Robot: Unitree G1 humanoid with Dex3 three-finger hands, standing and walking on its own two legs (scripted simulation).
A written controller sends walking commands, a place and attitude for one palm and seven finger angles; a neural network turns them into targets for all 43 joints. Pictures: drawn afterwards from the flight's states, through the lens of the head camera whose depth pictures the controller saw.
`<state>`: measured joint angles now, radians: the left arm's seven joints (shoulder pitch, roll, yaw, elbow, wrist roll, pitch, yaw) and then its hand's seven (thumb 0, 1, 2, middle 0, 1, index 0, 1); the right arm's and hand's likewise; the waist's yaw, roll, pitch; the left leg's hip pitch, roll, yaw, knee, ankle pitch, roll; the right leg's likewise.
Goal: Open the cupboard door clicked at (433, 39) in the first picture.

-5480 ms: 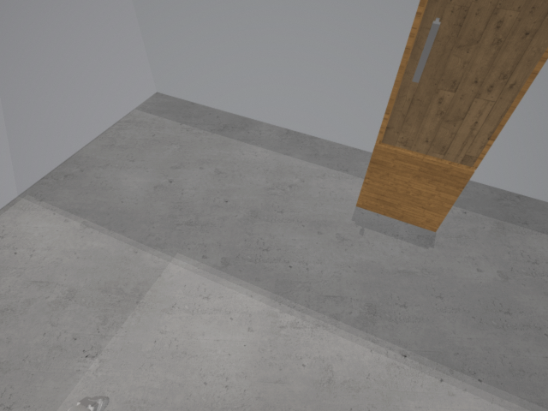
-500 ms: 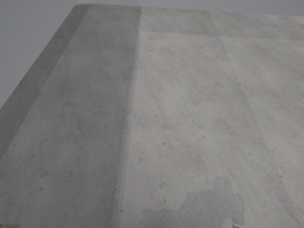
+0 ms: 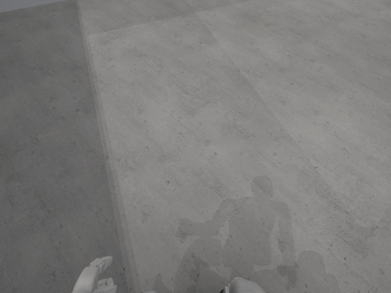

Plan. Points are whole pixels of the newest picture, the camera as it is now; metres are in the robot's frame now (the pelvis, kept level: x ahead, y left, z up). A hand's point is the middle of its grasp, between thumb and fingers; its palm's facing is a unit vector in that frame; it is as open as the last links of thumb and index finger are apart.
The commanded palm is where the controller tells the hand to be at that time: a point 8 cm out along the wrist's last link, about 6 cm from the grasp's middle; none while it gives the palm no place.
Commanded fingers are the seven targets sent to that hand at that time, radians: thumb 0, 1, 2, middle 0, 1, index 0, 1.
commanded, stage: turn to face it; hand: left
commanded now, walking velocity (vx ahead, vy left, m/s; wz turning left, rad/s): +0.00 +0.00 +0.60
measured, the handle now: out of the picture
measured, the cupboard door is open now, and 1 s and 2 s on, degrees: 0 0 0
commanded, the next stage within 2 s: none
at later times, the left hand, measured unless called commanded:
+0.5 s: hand out of the picture +0.05 +0.25 -0.17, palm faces +0.27 -0.94 -0.21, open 7.3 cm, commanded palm none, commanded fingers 0.00 0.90 0.90 -0.20 -0.30 -0.20 -0.30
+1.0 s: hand out of the picture +0.03 +0.19 -0.12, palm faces +0.51 -0.81 -0.28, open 7.4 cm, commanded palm none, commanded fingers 0.00 0.90 0.90 -0.20 -0.30 -0.20 -0.30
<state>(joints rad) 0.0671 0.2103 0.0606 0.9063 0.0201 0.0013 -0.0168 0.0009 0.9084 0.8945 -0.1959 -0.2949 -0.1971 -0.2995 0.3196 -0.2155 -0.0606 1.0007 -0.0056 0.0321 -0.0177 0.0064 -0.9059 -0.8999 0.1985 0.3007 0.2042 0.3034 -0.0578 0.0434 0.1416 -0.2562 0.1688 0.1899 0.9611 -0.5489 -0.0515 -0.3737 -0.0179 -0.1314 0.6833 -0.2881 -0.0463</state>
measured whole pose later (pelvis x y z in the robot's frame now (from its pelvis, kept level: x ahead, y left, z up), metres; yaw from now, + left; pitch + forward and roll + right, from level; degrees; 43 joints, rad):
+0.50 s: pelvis +0.02 +0.03 +0.01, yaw +14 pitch +1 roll -2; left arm 0.17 0.23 0.09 0.96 0.02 0.06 0.02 0.00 0.91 0.89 -0.20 -0.30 -0.20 -0.30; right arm 0.21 -0.18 -0.06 0.93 -0.03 0.01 0.00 0.00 -0.91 -0.90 0.20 0.30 0.20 0.30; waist -0.02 -0.03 0.07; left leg -0.36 0.03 0.12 0.66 -0.32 0.07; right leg -0.46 -0.10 -0.10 1.09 -0.49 0.06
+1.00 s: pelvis +0.03 -0.04 +0.02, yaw +32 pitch +0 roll +1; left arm 0.17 0.18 0.04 0.86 0.02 0.03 0.01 0.00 0.91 0.89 -0.20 -0.30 -0.20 -0.30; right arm 0.21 -0.28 -0.11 0.91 -0.03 0.08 0.02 0.01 -0.91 -0.90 0.20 0.30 0.20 0.30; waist -0.04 0.06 0.05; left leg -0.51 -0.07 -0.07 0.94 -0.41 -0.03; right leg -0.25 -0.05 -0.08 0.56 -0.31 -0.01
